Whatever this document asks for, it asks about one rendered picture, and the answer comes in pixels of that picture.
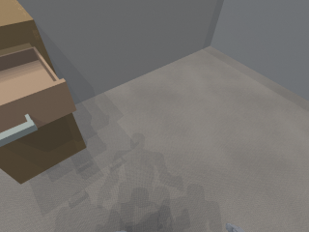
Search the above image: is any cabinet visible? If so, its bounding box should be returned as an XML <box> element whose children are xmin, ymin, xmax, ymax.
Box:
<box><xmin>0</xmin><ymin>0</ymin><xmax>87</xmax><ymax>184</ymax></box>

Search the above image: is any handle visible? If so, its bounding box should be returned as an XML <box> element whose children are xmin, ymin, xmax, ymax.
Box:
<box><xmin>0</xmin><ymin>114</ymin><xmax>38</xmax><ymax>147</ymax></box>

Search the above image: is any drawer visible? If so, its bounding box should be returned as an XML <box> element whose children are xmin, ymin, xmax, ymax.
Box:
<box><xmin>0</xmin><ymin>46</ymin><xmax>77</xmax><ymax>133</ymax></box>

